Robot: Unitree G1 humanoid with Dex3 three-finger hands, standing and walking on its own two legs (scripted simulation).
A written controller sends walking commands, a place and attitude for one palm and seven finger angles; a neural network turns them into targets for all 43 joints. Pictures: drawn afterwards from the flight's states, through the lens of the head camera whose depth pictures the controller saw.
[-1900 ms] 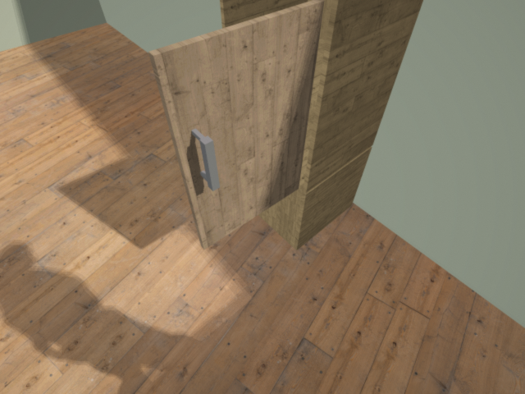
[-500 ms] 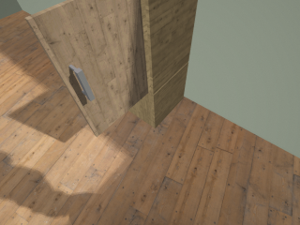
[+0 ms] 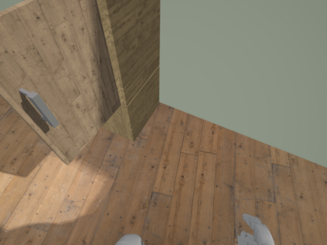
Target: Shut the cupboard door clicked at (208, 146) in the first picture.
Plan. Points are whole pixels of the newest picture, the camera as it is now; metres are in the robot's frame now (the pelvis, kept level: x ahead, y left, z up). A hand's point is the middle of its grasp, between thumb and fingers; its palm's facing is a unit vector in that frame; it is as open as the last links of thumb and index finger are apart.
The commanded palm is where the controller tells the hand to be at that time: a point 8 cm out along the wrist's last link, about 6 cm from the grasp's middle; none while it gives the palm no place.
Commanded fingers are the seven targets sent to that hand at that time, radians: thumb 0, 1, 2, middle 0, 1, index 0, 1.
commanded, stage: walk to a spot facing it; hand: left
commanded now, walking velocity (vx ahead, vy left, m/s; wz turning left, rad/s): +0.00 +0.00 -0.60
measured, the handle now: (39, 108) +0.42 +0.42 +0.01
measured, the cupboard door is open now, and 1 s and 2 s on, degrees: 88 88 88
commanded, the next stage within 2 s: turn to face it in 1.64 s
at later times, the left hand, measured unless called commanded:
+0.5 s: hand (117, 219) +0.19 +0.16 -0.17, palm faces -0.33 -0.90 -0.27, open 7.4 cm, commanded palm none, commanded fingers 0.00 0.90 0.90 -0.20 -0.30 -0.20 -0.30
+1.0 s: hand (162, 179) +0.32 +0.04 -0.17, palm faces -0.62 -0.78 -0.14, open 7.4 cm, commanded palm none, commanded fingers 0.00 0.90 0.90 -0.20 -0.30 -0.20 -0.30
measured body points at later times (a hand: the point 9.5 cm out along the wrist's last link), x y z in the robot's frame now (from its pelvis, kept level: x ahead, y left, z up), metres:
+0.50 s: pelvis +0.01 -0.01 -0.02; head +0.06 -0.04 +0.43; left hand +0.20 +0.21 -0.15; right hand -0.05 -0.28 -0.17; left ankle +0.00 +0.14 -0.70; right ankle -0.03 -0.12 -0.74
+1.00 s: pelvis +0.12 -0.04 +0.00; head +0.18 -0.05 +0.45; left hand +0.35 +0.08 -0.15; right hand -0.06 -0.21 -0.13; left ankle +0.11 +0.09 -0.74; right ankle +0.05 -0.18 -0.65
